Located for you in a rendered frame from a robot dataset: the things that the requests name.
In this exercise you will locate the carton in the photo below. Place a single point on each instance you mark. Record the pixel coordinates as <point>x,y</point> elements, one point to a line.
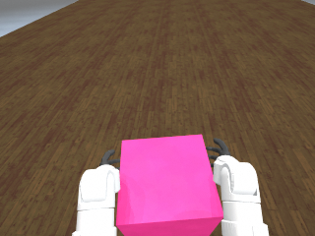
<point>167,188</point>

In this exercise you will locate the left robot hand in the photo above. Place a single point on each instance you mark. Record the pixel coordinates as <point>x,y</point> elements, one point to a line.
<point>107,155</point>

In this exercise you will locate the right robot forearm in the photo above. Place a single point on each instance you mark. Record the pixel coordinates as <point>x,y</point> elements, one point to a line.
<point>240,195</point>

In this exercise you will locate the right robot hand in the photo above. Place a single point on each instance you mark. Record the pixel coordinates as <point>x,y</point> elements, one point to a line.
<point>222,150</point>

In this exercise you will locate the left robot forearm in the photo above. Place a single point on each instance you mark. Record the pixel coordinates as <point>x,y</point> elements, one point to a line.
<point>96,202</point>

